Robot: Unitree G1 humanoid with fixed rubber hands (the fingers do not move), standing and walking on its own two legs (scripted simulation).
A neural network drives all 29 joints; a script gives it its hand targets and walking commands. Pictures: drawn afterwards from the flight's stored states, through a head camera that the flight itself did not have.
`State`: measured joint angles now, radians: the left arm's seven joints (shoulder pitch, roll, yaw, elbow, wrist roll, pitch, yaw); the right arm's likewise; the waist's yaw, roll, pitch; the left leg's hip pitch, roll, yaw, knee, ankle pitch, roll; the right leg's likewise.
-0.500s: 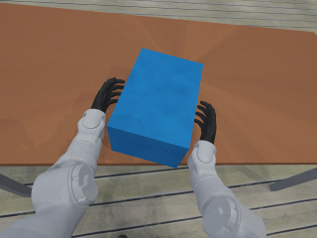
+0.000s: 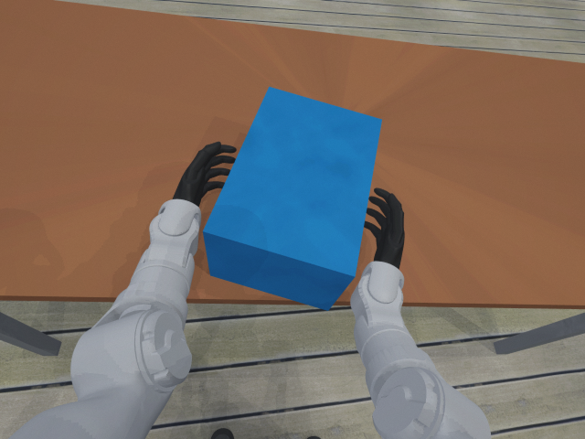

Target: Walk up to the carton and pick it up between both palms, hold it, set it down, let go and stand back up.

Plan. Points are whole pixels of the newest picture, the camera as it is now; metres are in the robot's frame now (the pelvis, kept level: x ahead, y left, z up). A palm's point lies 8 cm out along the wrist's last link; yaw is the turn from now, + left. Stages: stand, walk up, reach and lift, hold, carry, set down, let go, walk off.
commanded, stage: reach and lift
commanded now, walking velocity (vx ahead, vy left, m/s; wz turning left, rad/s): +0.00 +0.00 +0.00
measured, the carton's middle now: (297, 195) +0.48 +0.00 -0.02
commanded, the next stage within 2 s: none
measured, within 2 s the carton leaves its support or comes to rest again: leaves its support in 0.84 s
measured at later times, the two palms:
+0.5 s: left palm (197, 204) +0.42 +0.15 +0.02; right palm (394, 253) +0.37 -0.13 +0.01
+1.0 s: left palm (198, 200) +0.41 +0.14 +0.04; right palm (396, 264) +0.35 -0.13 +0.01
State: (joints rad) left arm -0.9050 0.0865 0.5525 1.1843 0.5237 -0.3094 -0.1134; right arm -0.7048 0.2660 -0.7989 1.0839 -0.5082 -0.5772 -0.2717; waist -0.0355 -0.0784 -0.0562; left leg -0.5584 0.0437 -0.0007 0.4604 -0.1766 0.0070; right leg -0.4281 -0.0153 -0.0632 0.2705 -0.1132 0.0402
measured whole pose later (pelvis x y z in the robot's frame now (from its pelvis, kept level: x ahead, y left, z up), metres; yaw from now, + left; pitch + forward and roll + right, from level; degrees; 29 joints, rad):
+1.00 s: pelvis +0.00 -0.01 +0.00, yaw -1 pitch +15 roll -2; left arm -0.86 0.13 0.28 1.29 0.26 -0.33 -0.04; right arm -0.61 0.17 -0.44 1.17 -0.23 -0.56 -0.33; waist 0.00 -0.02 -0.13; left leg -0.52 0.07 0.02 0.41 -0.15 -0.01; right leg -0.41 0.00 -0.06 0.25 -0.10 0.02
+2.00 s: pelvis -0.01 -0.03 +0.01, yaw +1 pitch -3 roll -1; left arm -0.67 0.01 0.27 0.62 0.29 0.24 -0.01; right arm -0.58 0.06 -0.12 0.75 0.06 -0.02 -0.26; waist -0.04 -0.05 0.00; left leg -0.13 0.05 0.01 0.33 -0.15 -0.03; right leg -0.04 0.00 -0.06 0.22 -0.13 0.01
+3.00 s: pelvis -0.01 -0.03 +0.01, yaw +2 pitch -8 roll -1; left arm -0.54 -0.05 0.25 0.11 0.35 0.59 0.00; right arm -0.58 0.02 -0.01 0.52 0.14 0.17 -0.22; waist -0.08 -0.07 0.08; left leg -0.03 0.05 -0.01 0.35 -0.17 -0.03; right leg 0.05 -0.01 -0.08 0.26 -0.16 0.01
